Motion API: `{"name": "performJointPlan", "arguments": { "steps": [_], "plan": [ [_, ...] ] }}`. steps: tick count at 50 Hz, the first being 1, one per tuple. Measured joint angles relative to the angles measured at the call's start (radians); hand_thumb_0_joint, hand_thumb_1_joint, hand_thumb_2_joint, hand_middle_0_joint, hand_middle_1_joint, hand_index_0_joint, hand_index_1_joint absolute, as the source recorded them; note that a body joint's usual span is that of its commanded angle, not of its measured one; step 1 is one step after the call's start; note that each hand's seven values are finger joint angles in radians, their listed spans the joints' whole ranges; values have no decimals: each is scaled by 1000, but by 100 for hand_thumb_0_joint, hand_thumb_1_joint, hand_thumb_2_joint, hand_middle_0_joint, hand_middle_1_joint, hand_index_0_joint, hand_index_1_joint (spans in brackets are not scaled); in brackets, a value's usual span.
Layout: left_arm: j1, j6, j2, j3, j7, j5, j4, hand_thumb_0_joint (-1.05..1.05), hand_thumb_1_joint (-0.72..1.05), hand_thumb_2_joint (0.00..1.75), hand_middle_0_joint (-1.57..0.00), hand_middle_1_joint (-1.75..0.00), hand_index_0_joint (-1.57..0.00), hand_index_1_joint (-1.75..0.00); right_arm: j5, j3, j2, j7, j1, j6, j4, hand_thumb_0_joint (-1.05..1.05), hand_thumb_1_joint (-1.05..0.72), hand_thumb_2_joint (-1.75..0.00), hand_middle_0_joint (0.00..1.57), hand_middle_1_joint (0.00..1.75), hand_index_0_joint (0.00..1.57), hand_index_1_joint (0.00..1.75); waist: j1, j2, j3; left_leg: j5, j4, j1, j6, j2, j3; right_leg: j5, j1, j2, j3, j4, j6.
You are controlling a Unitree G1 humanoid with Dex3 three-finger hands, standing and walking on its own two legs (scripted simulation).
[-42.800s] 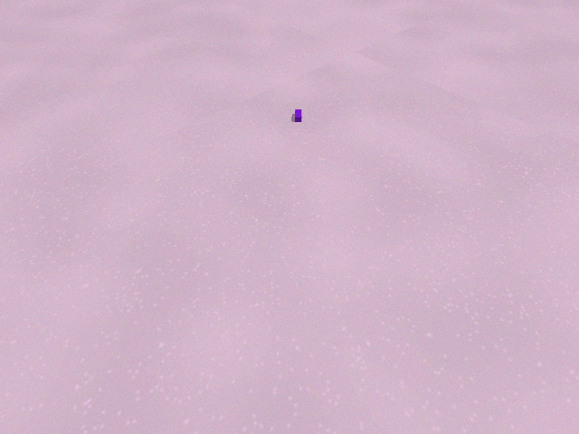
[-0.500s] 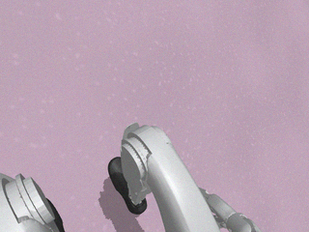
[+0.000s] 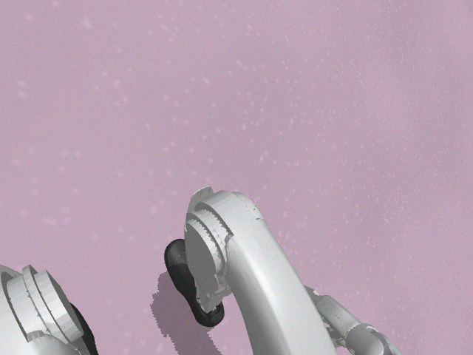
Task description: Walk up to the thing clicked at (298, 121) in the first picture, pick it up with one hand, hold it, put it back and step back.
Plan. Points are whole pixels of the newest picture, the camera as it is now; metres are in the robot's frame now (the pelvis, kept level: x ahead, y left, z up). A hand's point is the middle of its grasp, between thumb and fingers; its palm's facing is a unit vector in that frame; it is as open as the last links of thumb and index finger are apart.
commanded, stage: rest palm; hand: left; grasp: from above
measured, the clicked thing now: out of the picture +0.47 +0.41 -0.29
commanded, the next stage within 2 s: none
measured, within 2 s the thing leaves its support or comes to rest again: neither
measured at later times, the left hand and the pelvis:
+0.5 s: hand out of the picture +0.45 +0.39 -0.24, palm faces -0.44 -0.14 -0.89, open 13.2 cm; pelvis +0.00 +0.00 +0.00, yaw +0 degrees
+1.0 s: hand out of the picture +0.44 +0.39 -0.24, palm faces -0.44 -0.15 -0.88, open 12.6 cm; pelvis +0.00 +0.00 +0.00, yaw +0 degrees
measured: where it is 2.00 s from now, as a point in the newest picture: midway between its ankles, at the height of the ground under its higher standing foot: (148, 329)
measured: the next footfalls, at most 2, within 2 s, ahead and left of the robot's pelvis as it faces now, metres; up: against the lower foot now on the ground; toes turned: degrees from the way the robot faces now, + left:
none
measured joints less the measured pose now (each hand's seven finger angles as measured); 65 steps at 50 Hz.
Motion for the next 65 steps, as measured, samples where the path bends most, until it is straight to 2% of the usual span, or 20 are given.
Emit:
{"name": "performJointPlan", "arguments": {
  "steps": [12,24,33,40,42,48,57,65],
  "plan": [
    [16,2,-2,2,-9,-9,7,0,-41,86,-17,-95,-17,-95,-4,9,0,0,-5,1,3,0,-92,-91,20,30,20,29,-2,-2,7,3,0,4,1,0,-2,4,4,1,-1,-2,1],
    [11,1,-5,-2,25,4,13,0,-35,81,-22,-91,-22,-90,-8,10,3,3,-5,-11,3,0,-92,-91,20,30,20,29,0,-6,0,1,4,2,0,-1,-4,2,3,0,-3,1,1],
    [1,22,2,-6,3,-7,18,0,-30,77,-25,-88,-25,-87,-4,4,0,5,-8,-14,2,0,-92,-91,20,30,20,29,-4,-1,-4,1,3,-4,3,-2,-2,0,1,0,-2,-1,3],
    [18,9,4,-4,-16,-19,5,0,-26,74,-28,-86,-28,-84,-3,10,-3,5,-7,-6,1,0,-92,-91,20,30,20,29,1,-4,5,-2,3,1,4,-1,-2,-1,6,0,-2,-2,4],
    [24,2,1,-2,-21,-13,-11,0,-26,73,-28,-85,-29,-84,-4,11,-2,4,-5,-4,0,0,-92,-91,20,30,20,29,5,-7,9,-2,3,5,3,-1,-2,-1,9,0,-2,-2,3],
    [24,-13,-1,1,-3,-9,-12,0,-24,72,-29,-84,-30,-82,-9,15,-4,4,-11,-1,-4,0,-92,-91,20,30,20,29,8,-12,11,2,3,7,2,-3,-5,2,12,-1,-5,-2,2],
    [13,-2,1,-4,20,0,12,0,-22,71,-31,-81,-32,-80,-10,13,-7,2,-14,-12,-5,0,-92,-91,20,30,20,29,3,-11,3,7,7,1,3,-3,-5,7,6,-1,-4,2,2],
    [15,8,3,-8,3,-13,13,0,-18,68,-33,-80,-34,-78,-6,14,-8,2,-9,-16,-3,0,-91,-91,20,30,20,29,2,-5,6,6,5,-1,3,-3,-2,5,3,-1,-3,1,2]
  ]
}}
